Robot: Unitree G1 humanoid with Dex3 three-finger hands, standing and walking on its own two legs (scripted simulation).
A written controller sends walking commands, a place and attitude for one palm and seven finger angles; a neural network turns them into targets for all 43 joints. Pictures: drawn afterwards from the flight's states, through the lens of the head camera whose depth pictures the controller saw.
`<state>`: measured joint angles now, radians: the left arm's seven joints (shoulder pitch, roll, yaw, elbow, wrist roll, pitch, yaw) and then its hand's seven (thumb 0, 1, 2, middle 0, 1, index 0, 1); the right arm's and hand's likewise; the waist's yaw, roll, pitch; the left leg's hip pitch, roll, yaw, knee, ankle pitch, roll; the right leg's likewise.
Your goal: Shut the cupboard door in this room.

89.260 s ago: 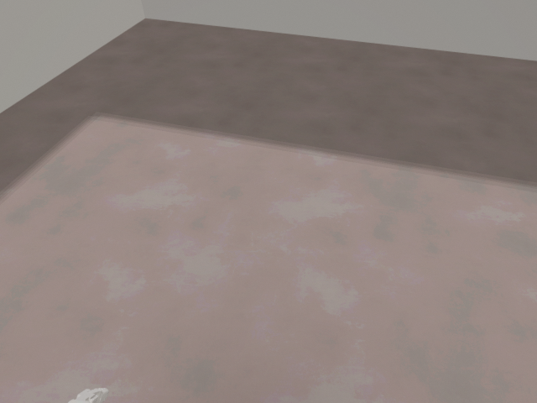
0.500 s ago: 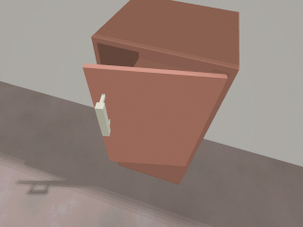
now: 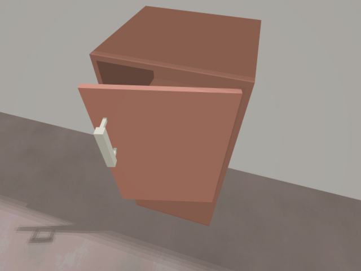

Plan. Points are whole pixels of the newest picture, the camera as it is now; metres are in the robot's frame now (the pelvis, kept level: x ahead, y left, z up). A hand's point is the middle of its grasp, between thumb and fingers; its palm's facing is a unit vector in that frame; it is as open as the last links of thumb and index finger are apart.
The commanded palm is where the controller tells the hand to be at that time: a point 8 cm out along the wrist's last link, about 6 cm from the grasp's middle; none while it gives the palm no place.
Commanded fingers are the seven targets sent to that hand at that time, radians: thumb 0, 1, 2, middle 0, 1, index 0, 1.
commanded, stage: come to a stop and stand still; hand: left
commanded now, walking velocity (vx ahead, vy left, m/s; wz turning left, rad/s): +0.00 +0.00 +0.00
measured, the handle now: (108, 142) +0.45 +0.23 -0.01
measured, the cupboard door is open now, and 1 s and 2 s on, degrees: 14 14 14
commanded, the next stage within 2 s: look again from close up in 0.16 s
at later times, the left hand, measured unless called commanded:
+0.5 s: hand out of the picture +0.00 +0.18 -0.18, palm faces +0.03 -0.98 -0.19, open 7.4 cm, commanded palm none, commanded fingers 0.00 0.90 0.90 -0.20 -0.30 -0.20 -0.30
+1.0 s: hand out of the picture +0.14 +0.22 -0.10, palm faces +0.21 -0.96 -0.20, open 7.3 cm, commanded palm +0.12 +0.26 -0.07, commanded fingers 0.00 0.90 0.90 -0.31 -0.42 -0.31 -0.42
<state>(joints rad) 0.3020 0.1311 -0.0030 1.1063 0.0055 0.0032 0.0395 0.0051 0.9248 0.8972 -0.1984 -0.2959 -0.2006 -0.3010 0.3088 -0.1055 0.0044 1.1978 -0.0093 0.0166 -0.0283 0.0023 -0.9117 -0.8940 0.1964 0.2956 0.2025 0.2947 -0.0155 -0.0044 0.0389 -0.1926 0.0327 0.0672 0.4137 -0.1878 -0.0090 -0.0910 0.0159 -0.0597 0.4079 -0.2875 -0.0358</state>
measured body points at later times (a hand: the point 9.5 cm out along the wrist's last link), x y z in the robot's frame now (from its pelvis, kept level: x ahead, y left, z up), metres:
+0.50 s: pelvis +0.01 +0.02 -0.01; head +0.01 +0.01 +0.44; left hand +0.00 +0.23 -0.17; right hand +0.03 -0.21 -0.17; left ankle +0.02 +0.13 -0.74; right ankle -0.04 -0.09 -0.74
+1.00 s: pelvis +0.02 +0.03 -0.01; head +0.03 +0.03 +0.44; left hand +0.13 +0.28 -0.08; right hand +0.06 -0.21 -0.15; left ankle +0.02 +0.13 -0.74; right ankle -0.03 -0.09 -0.73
